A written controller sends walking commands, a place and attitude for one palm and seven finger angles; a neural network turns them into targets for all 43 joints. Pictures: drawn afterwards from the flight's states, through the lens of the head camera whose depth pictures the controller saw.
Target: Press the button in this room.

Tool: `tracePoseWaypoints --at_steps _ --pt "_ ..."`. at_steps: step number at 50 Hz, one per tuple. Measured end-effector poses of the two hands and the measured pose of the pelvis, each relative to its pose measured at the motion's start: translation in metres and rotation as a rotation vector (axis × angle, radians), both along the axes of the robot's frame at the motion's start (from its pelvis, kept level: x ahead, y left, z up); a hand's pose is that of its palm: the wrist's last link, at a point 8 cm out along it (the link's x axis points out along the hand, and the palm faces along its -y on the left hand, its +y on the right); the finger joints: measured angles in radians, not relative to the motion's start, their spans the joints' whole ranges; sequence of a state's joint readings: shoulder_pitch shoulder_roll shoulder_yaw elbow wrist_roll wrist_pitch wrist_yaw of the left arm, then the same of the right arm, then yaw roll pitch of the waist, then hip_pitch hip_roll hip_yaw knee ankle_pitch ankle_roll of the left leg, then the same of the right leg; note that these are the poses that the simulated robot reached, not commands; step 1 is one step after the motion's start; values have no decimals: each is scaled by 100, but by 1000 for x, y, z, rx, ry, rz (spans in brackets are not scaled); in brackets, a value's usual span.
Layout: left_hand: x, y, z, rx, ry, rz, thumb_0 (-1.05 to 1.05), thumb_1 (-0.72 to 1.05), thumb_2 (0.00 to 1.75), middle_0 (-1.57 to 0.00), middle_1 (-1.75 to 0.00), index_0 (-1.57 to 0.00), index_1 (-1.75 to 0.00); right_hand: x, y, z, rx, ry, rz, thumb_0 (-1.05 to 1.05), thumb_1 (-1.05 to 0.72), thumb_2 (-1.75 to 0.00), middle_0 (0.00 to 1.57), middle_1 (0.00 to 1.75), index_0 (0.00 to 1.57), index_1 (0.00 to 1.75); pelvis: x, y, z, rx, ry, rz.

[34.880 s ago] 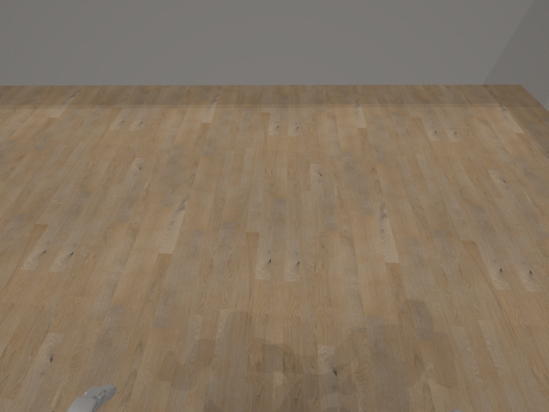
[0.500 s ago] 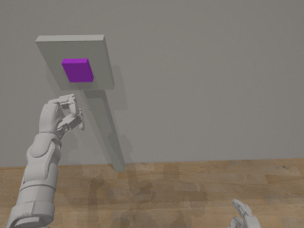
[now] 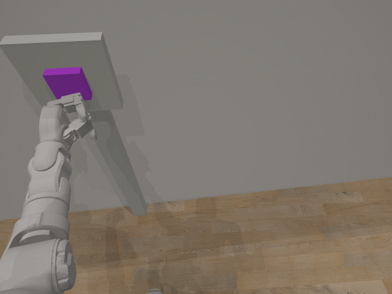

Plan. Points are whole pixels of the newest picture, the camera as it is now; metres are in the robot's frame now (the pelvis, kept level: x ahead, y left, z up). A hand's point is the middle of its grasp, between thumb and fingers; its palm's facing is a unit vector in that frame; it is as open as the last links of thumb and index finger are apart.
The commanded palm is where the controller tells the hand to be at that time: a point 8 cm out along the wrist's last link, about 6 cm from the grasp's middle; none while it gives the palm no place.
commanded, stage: aim a knuckle at the button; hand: left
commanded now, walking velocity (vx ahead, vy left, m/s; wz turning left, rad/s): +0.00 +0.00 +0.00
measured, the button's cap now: (69, 84) +0.52 +0.27 +0.14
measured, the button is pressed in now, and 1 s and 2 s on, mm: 0 0 13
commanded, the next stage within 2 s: press the button with the knuckle in 0.56 s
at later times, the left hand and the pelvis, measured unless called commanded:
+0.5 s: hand (88, 126) +0.42 +0.22 +0.11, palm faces +0.12 -0.99 +0.00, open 3.1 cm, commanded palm +0.39 +0.27 +0.11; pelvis +0.00 -0.01 +0.00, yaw +1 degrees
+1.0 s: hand (83, 119) +0.44 +0.23 +0.11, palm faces +0.12 -0.99 +0.00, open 3.1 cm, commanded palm +0.41 +0.28 +0.11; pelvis +0.00 +0.00 +0.00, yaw +1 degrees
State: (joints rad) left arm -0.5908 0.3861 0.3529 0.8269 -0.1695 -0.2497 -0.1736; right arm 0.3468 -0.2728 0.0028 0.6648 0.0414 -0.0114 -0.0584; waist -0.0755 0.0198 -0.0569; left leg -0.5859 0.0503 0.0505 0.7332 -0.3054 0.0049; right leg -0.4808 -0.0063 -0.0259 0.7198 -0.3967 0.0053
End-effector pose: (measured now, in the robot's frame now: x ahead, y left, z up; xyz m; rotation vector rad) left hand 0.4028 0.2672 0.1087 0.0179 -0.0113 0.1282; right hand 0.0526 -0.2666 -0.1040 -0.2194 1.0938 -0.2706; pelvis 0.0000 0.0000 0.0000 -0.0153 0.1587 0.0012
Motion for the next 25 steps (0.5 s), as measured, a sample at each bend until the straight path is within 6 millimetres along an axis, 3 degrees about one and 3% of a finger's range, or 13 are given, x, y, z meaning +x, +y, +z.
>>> tracePoseWaypoints --at_steps 7,15,25 --pt "-7 -1 0 -7 -2 0 1 90 90 -130 -150 -130 -150 1 -2 -1 18 3 -18 1 -91 -90 20 30 20 30 6 -4 1 2 -3 -6" --pt "-21 4 -1 4 -9 17 1 89 90 -130 -150 -130 -150 29 -2 2 23 -57 15 1 -91 -90 20 30 20 30 7 -7 1 1 -12 4" --pt "-12 -1 0 -16 6 -3 1 89 90 -130 -150 -130 -150 53 -1 6 13 -105 56 1 -91 -90 20 30 20 30 3 -10 0 0 -7 16"
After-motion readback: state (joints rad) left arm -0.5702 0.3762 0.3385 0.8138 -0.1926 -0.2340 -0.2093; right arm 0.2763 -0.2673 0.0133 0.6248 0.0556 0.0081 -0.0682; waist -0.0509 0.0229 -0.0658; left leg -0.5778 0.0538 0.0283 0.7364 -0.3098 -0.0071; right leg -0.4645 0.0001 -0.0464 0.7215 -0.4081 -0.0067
